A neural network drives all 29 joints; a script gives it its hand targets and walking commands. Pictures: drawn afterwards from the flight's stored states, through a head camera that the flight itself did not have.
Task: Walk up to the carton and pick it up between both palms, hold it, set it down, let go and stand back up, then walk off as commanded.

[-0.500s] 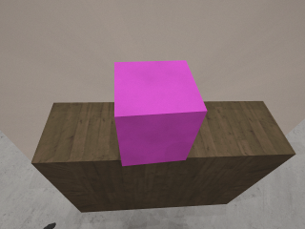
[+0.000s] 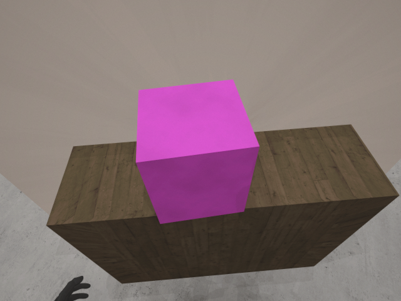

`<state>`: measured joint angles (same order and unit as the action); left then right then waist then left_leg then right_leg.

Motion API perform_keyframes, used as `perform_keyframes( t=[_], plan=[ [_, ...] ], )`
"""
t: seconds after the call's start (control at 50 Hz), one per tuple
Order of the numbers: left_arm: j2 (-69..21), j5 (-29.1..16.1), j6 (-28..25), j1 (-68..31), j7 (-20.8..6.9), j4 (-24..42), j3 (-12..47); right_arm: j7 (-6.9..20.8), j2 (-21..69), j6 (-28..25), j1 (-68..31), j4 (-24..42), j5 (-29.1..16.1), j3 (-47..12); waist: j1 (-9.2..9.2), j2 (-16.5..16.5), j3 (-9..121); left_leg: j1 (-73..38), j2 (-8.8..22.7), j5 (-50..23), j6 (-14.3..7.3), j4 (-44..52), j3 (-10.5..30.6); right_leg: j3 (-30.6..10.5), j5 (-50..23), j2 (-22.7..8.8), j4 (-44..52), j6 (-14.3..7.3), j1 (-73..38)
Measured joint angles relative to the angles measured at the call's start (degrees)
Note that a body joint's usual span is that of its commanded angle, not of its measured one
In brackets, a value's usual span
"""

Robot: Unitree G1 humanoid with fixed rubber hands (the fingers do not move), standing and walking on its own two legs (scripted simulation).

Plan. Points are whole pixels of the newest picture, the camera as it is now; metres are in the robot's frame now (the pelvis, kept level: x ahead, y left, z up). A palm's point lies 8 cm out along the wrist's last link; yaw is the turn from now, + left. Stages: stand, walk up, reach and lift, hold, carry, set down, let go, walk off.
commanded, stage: walk up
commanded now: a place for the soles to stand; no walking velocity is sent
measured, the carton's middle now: (194, 155) +0.42 +0.03 +0.03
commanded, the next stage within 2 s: reach and lift in 0.64 s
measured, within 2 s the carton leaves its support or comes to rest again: neither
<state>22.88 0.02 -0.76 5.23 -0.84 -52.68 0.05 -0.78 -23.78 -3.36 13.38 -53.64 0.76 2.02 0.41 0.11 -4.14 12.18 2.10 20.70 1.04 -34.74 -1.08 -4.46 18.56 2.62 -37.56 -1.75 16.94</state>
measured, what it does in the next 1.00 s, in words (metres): stands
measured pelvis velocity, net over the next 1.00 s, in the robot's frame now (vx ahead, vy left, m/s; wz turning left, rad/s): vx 0.00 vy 0.00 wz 0.00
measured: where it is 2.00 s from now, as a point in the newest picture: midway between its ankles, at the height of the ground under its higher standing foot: outside the picture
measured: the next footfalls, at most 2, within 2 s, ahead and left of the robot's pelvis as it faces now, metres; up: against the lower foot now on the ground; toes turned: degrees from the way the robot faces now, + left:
none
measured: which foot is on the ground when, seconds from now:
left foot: down 0.00-1.00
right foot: down 0.00-1.00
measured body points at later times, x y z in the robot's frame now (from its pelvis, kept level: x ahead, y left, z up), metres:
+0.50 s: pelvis +0.00 +0.00 +0.00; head +0.01 +0.00 +0.45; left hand +0.12 +0.32 -0.10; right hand +0.07 -0.32 -0.11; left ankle -0.02 +0.15 -0.72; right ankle +0.02 -0.11 -0.72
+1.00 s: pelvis +0.00 +0.00 +0.00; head +0.03 +0.00 +0.45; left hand +0.20 +0.26 -0.08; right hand +0.14 -0.32 -0.09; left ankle -0.02 +0.15 -0.72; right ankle +0.02 -0.11 -0.72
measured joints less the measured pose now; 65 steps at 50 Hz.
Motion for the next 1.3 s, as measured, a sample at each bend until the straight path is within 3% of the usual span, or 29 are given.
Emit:
perform_keyframes(
  t=[0.66, 0.76, 0.84, 0.92, 1.08, 1.3],
  plan=[
    [-0.1, 0.0, -0.2, 0.2, 0.0, -2.4, 0.0, 0.0, 0.0, 0.2, -0.3, -0.2, 0.0, -0.1, 0.0, 0.8, 1.0, 0.0, 0.0, -0.9, 0.2, 1.5, 0.0, -0.1, -1.3, 0.0, 2.3, 0.2, -0.4],
    [-1.2, 0.0, 18.0, -2.5, 1.9, 9.5, 0.0, 3.7, 0.8, -5.3, -5.2, -3.0, 3.1, 5.8, 0.0, 0.4, -1.7, 1.3, 0.0, 0.7, 0.7, -2.1, 0.0, 0.0, 0.3, 0.0, -1.2, 0.2, 0.9],
    [-3.2, 0.0, 23.7, -4.0, 2.0, 19.3, 0.0, 4.5, 0.9, -6.2, -6.9, -0.9, 3.1, 5.9, 0.0, 0.1, -2.1, 1.3, 0.0, 1.1, 0.7, -2.7, 0.0, 0.0, 0.7, 0.0, -1.8, 0.4, 0.9],
    [-5.1, 0.0, 24.1, -4.4, 2.0, 25.4, 0.0, 4.5, 0.9, -6.8, -7.0, 1.2, 1.5, 5.9, 0.01, 0.0, -2.1, 1.3, 0.0, 1.1, 0.7, -2.7, 0.0, 0.0, 0.7, 0.0, -1.8, 0.5, 0.9],
    [-5.8, 0.0, 21.5, 0.7, 2.1, 26.3, -1.0, 4.6, 1.7, -7.6, -6.9, 6.9, -1.5, 2.8, -0.01, 1.7, -2.1, -0.6, 0.1, -0.7, 0.7, 0.0, 0.0, 0.0, -1.2, 0.0, 0.7, 0.6, -0.9],
    [-7.0, 0.0, 17.7, 7.7, 5.0, 32.4, -1.0, 4.7, 4.5, -7.3, -5.1, 11.2, -1.7, 3.1, 0.01, 2.0, -1.6, -2.0, 0.2, -4.4, 0.7, 3.1, 0.0, 0.0, -5.6, -0.1, 5.5, 0.6, -3.1]
  ],
)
